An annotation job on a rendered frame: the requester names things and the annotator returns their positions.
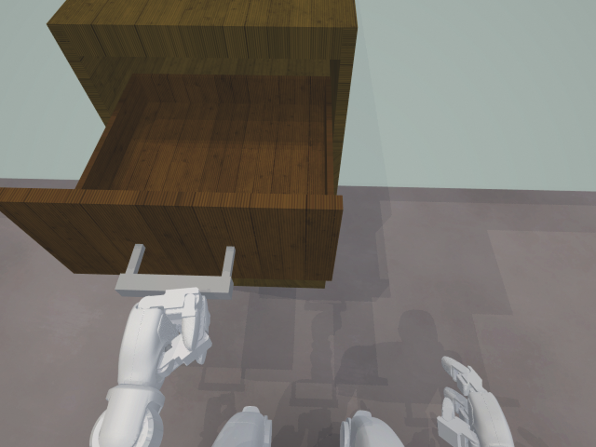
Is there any robot right hand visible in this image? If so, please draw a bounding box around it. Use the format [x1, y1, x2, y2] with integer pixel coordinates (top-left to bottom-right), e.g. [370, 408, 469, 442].
[437, 356, 514, 447]

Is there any robot left hand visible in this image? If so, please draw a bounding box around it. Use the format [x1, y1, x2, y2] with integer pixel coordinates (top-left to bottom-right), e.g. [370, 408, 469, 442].
[117, 287, 212, 390]

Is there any cabinet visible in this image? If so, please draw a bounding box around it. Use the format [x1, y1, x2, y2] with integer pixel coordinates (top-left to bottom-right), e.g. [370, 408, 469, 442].
[47, 0, 358, 289]

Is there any robot thigh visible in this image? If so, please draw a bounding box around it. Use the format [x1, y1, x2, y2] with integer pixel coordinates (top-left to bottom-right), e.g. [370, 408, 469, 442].
[211, 412, 272, 447]
[340, 415, 404, 447]

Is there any robot left forearm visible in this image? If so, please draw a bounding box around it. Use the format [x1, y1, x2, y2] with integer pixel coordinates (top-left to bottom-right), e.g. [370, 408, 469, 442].
[89, 385, 165, 447]

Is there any left robot thigh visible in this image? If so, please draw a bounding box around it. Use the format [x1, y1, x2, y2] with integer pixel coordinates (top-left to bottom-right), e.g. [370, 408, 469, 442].
[211, 412, 272, 447]

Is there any right robot thigh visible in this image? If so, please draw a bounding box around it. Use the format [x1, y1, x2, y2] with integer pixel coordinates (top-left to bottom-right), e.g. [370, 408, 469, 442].
[340, 415, 404, 447]

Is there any handle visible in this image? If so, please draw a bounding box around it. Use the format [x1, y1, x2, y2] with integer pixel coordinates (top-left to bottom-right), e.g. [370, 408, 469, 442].
[115, 244, 236, 300]

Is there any drawer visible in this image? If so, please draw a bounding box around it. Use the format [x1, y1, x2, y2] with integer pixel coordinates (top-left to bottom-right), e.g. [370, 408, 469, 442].
[0, 74, 343, 281]

